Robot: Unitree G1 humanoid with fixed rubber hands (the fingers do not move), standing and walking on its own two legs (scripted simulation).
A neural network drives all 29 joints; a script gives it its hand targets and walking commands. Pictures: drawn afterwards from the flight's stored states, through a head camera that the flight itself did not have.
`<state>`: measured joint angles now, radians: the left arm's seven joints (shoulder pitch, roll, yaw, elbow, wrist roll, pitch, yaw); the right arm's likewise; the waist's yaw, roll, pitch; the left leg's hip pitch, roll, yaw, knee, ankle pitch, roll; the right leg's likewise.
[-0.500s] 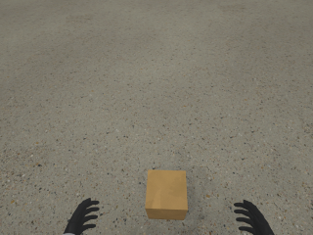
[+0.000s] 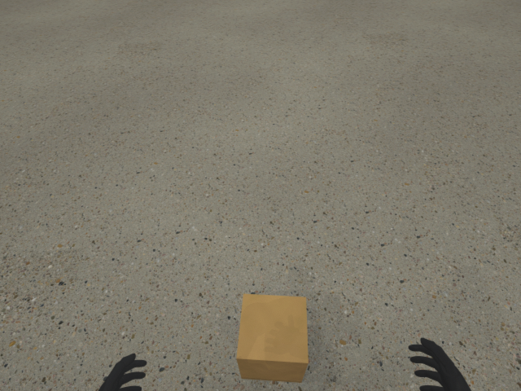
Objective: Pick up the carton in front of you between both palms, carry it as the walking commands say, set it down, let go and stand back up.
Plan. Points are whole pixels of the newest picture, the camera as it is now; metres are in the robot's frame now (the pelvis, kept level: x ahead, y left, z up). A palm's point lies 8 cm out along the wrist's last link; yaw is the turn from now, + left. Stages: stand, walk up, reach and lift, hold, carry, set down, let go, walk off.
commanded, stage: stand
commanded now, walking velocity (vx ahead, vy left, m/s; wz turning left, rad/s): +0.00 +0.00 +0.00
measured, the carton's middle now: (272, 339) +0.42 -0.01 -0.64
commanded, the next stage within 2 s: none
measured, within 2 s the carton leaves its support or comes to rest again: neither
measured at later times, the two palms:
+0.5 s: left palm out of the picture +0.14 +0.30 -0.08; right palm out of the picture +0.14 -0.27 -0.09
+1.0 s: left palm out of the picture +0.09 +0.32 -0.09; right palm out of the picture +0.11 -0.28 -0.10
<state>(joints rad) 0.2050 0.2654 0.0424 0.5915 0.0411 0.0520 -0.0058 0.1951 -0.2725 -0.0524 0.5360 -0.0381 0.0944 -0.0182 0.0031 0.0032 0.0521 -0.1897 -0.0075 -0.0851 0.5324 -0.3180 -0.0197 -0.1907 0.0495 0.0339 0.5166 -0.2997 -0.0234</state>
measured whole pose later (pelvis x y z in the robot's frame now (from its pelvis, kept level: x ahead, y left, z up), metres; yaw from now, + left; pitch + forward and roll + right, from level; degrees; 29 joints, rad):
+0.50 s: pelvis +0.02 +0.01 +0.00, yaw +0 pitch +0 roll +0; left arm 0.16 0.33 0.05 0.79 0.03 0.01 0.02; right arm 0.17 -0.33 -0.03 0.79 -0.03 0.00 -0.03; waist 0.00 0.01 0.01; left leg -0.17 -0.03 -0.08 0.48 -0.31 0.00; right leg -0.17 0.02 0.04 0.48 -0.31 -0.01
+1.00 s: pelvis +0.00 +0.01 +0.01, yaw +1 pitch -2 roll +0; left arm 0.16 0.36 0.03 0.92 0.02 0.00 0.01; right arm 0.15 -0.37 -0.02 0.92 -0.02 -0.01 -0.02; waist 0.01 0.02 0.04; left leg -0.13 -0.04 -0.09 0.40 -0.24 0.00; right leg -0.13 0.01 0.03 0.41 -0.25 -0.01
